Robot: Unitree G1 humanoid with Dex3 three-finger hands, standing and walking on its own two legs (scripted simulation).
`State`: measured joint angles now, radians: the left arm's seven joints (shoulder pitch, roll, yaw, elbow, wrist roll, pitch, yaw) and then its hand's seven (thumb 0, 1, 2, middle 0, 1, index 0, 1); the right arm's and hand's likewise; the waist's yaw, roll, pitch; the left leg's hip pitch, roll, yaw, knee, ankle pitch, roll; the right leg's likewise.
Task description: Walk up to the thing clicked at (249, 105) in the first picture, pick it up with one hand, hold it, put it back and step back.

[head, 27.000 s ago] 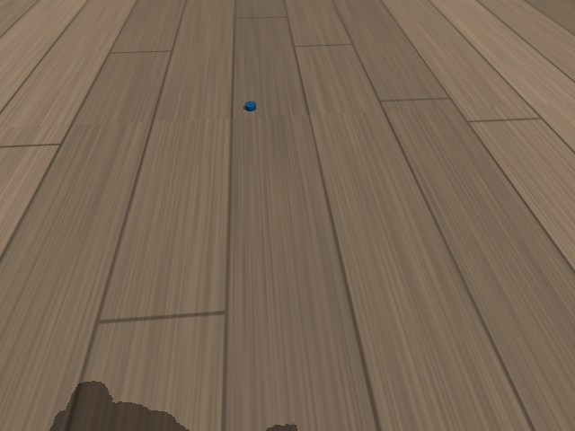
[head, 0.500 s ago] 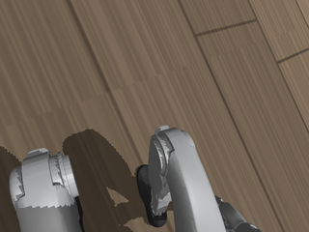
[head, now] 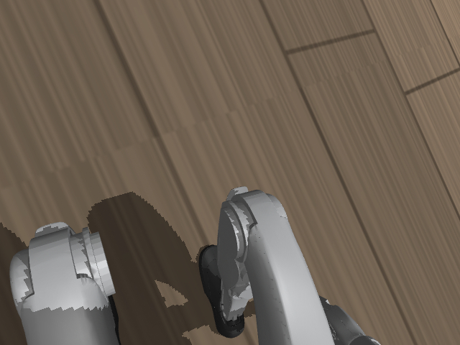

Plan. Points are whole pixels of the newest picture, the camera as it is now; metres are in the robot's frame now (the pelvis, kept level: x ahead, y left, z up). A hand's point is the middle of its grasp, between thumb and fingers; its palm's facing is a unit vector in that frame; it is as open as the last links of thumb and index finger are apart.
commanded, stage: approach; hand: left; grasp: from above
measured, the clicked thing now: out of the picture +0.46 +0.38 -0.29
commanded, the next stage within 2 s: close in in 0.30 s
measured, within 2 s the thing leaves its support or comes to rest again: neither
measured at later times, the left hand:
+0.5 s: hand out of the picture +0.44 +0.37 -0.18, palm faces -0.47 -0.14 -0.87, open 14.0 cm
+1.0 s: hand out of the picture +0.45 +0.36 -0.23, palm faces -0.43 -0.14 -0.89, open 14.2 cm
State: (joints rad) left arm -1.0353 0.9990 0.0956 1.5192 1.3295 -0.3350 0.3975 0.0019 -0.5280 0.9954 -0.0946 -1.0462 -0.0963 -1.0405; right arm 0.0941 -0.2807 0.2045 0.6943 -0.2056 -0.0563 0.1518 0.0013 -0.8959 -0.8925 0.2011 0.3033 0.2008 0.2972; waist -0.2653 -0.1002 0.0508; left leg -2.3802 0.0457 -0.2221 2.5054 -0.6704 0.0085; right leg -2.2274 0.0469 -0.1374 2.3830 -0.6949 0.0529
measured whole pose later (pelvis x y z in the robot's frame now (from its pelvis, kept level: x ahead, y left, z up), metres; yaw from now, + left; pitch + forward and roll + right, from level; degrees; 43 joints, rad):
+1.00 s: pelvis +0.00 +0.00 -0.01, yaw -2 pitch +28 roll -14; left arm -1.06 1.09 0.15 1.70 1.33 -0.28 0.54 0.00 -0.52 0.98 -0.09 -1.00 -0.08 -1.00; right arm 0.07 -0.32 0.31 0.64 -0.26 -0.13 0.17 0.00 -0.89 -0.90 0.20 0.30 0.20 0.30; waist -0.35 -0.15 0.14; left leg -2.38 0.05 -0.26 2.55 -0.69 0.00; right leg -2.23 0.07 -0.16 2.40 -0.69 0.06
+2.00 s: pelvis +0.00 +0.00 -0.01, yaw -4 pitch +26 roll -15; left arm -1.04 1.15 0.14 1.71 1.28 -0.28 0.57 0.00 -0.48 0.94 -0.08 -1.02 -0.09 -1.01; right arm 0.02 -0.35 0.37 0.63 -0.30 -0.19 0.20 0.00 -0.90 -0.90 0.20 0.30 0.20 0.30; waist -0.35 -0.19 0.20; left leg -2.36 0.06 -0.30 2.58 -0.71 0.00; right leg -2.20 0.09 -0.19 2.40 -0.69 0.07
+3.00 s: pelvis +0.00 +0.00 -0.01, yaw -4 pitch +25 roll -15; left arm -1.03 1.16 0.12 1.69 1.26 -0.29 0.53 0.00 -0.18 0.71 -0.26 -0.91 -0.30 -0.86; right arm 0.02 -0.35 0.38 0.62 -0.29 -0.19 0.20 0.00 -0.89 -0.90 0.20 0.30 0.20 0.30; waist -0.34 -0.19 0.21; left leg -2.36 0.06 -0.30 2.57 -0.71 0.00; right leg -2.20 0.09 -0.19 2.39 -0.68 0.07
